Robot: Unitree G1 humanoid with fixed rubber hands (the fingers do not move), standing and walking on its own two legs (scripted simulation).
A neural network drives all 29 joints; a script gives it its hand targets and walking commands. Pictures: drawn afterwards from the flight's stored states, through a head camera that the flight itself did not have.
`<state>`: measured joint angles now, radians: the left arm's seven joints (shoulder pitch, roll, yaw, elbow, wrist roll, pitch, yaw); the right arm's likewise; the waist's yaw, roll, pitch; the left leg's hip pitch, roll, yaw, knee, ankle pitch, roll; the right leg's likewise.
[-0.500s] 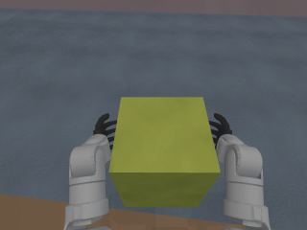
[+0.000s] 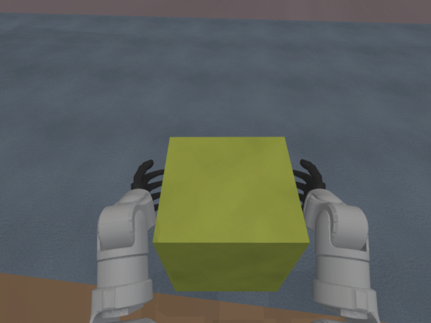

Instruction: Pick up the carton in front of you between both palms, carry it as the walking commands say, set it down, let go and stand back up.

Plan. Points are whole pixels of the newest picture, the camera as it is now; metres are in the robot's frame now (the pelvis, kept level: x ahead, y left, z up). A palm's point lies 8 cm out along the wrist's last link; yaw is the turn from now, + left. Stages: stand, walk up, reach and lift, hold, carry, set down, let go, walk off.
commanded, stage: carry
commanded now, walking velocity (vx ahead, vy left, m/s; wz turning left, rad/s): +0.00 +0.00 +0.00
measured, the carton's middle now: (226, 218) +0.32 +0.00 +0.05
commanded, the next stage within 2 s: none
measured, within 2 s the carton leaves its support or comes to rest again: neither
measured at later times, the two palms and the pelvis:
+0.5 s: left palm (143, 200) +0.32 +0.15 +0.11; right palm (313, 200) +0.32 -0.15 +0.11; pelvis +0.00 +0.00 +0.00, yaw +0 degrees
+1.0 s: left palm (143, 200) +0.32 +0.15 +0.11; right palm (314, 200) +0.32 -0.15 +0.11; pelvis +0.00 +0.00 +0.00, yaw +0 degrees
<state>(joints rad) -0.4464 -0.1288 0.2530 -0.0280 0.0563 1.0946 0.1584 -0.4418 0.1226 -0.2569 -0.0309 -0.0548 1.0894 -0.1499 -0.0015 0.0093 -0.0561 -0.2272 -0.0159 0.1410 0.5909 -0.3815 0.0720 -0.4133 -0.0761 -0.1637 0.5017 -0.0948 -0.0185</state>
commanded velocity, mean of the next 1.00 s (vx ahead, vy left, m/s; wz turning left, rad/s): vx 0.00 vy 0.00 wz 0.00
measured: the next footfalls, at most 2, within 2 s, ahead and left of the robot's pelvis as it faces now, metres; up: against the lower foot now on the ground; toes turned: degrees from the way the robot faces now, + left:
none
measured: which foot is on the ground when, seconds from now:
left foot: down 0.00-1.00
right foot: down 0.00-1.00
